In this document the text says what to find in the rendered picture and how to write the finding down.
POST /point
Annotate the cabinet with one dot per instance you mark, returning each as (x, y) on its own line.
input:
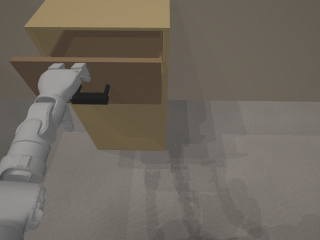
(131, 127)

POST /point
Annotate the drawer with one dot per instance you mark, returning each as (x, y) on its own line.
(129, 61)

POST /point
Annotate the robot left upper arm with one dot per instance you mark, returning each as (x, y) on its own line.
(21, 208)

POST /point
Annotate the left robot hand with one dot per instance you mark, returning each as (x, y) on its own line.
(64, 83)

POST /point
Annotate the handle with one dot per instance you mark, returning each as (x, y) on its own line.
(91, 98)

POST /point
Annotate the robot left forearm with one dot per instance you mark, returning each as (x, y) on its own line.
(29, 150)

